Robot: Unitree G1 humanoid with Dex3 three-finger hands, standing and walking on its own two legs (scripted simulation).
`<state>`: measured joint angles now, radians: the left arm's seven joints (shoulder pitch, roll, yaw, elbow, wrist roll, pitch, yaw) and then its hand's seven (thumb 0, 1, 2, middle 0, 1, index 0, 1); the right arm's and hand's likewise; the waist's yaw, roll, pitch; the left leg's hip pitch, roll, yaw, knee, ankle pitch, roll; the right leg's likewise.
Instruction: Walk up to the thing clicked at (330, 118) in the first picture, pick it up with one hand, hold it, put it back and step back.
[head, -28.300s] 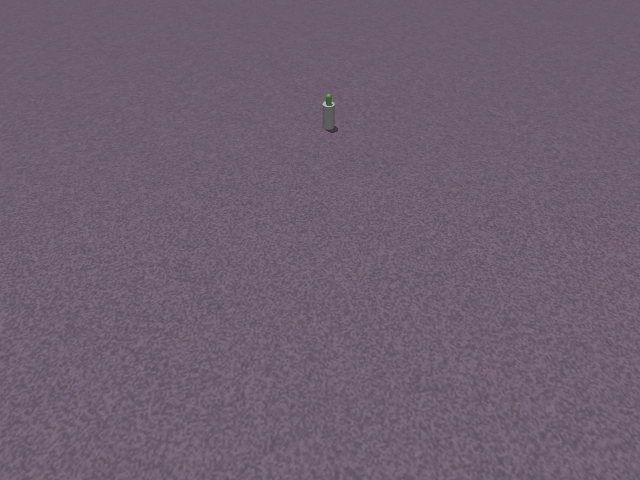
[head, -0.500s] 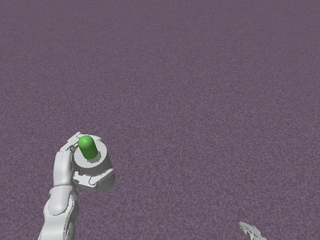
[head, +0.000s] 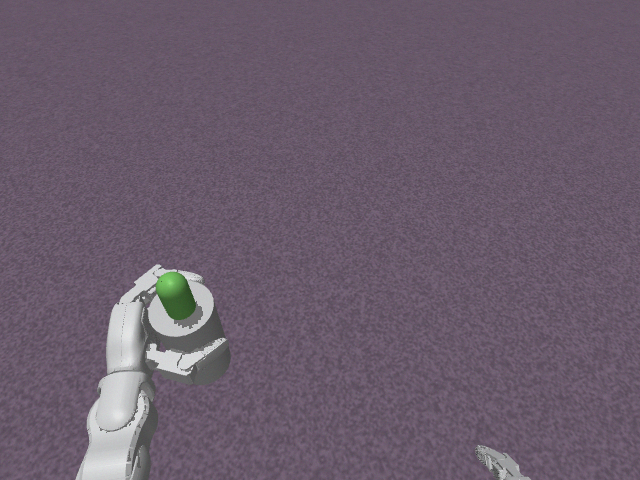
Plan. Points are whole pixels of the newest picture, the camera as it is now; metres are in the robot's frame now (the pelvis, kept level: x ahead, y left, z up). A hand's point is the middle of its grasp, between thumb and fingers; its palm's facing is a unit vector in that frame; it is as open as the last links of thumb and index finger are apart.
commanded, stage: crouch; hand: left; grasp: from the side
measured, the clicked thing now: (189, 325) +0.32 +0.16 +0.04
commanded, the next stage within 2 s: lower in 1.82 s
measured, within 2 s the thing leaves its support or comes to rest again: neither
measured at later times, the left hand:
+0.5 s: hand (204, 371) +0.34 +0.19 -0.15, palm faces +0.16 -0.99 -0.05, open 10.0 cm
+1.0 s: hand (220, 398) +0.37 +0.21 -0.38, palm faces +0.19 -0.98 -0.06, open 10.0 cm
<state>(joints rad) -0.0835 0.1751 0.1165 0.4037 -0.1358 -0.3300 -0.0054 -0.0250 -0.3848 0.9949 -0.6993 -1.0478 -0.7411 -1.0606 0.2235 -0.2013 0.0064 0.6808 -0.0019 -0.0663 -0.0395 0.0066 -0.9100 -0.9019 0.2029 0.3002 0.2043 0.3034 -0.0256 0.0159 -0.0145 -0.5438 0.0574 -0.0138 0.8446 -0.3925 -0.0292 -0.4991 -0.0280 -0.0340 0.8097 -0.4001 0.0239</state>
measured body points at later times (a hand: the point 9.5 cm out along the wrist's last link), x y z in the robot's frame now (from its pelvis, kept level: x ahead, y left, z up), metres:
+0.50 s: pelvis -0.03 +0.00 -0.13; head +0.11 +0.02 +0.30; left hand +0.33 +0.24 -0.15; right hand +0.09 -0.27 -0.24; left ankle +0.02 +0.13 -0.70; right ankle +0.01 -0.14 -0.70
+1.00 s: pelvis -0.07 +0.00 -0.32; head +0.13 +0.03 +0.08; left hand +0.36 +0.26 -0.37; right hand +0.03 -0.27 -0.45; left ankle +0.02 +0.13 -0.70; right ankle +0.01 -0.14 -0.70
